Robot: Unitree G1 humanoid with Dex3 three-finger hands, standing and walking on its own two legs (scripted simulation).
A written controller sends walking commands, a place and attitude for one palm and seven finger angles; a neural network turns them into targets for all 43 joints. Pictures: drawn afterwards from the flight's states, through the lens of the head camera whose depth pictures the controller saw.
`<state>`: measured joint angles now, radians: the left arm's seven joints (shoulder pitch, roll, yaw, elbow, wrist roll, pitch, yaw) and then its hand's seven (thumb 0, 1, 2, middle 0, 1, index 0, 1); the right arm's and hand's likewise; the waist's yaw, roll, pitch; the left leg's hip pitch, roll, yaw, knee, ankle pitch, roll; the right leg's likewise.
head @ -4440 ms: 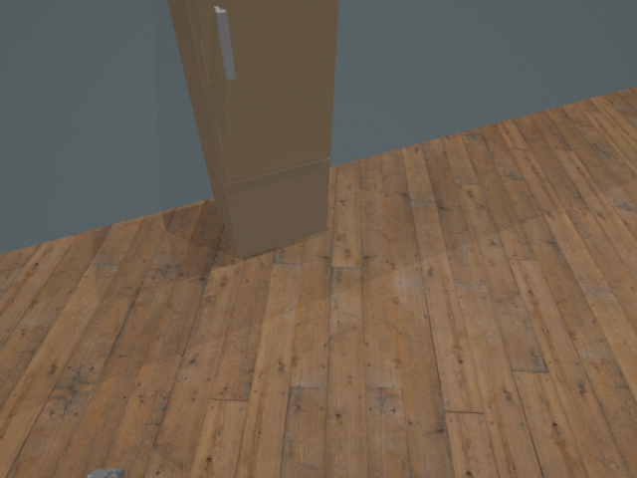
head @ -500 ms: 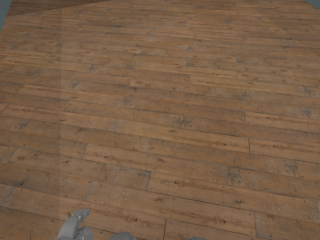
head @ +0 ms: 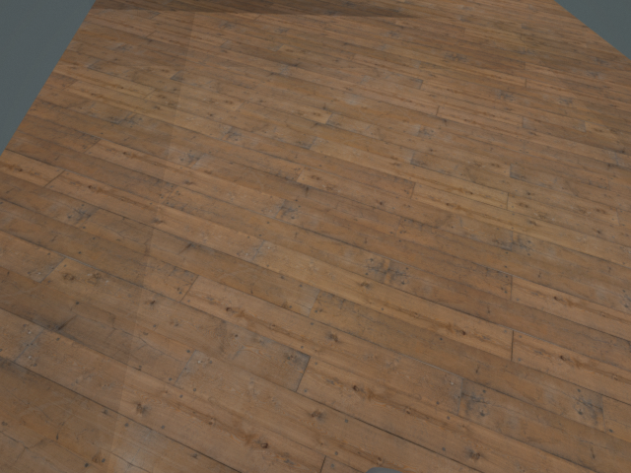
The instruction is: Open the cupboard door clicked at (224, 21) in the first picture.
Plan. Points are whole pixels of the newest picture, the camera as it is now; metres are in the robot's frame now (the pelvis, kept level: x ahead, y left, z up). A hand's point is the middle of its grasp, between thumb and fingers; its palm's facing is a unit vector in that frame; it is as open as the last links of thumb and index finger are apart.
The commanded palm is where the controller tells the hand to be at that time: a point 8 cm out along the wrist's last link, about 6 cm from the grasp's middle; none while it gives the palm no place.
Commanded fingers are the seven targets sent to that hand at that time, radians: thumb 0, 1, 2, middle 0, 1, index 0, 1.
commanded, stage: turn to face it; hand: left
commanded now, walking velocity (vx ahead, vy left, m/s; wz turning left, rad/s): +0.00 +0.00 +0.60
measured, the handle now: out of the picture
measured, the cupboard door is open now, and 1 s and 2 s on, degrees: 0 0 0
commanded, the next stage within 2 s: none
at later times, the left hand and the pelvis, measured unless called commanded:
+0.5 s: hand out of the picture +0.00 +0.14 -0.14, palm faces +0.32 -0.91 -0.27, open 7.3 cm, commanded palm none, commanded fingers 0.00 0.90 0.90 -0.20 -0.30 -0.20 -0.30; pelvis -0.03 -0.07 +0.01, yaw +19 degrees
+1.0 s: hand out of the picture -0.14 +0.20 -0.16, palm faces +0.61 -0.75 -0.26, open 7.3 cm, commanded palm none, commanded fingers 0.00 0.90 0.90 -0.20 -0.30 -0.20 -0.30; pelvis -0.06 -0.03 +0.01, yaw +36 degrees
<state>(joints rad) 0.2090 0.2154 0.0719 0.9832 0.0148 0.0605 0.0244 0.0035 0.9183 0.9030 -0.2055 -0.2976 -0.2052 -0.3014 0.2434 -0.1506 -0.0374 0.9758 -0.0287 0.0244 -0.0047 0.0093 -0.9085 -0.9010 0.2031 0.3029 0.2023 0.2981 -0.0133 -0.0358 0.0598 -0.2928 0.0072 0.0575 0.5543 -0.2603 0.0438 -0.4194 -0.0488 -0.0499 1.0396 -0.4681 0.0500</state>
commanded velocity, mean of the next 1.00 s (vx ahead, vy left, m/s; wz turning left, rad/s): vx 0.00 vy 0.00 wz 0.60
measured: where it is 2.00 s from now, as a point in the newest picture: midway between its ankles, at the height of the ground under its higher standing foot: outside the picture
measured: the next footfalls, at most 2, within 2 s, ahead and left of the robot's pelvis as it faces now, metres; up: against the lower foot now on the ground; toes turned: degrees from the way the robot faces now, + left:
right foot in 0.32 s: +0.04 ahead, -0.17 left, +0.00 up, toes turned +10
left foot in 0.76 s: -0.08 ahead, +0.07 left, +0.00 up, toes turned +35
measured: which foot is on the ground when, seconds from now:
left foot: down 0.00-0.32, up 0.34-0.74, down 0.76-1.00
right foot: up 0.00-0.30, down 0.32-0.76, up 0.78-1.00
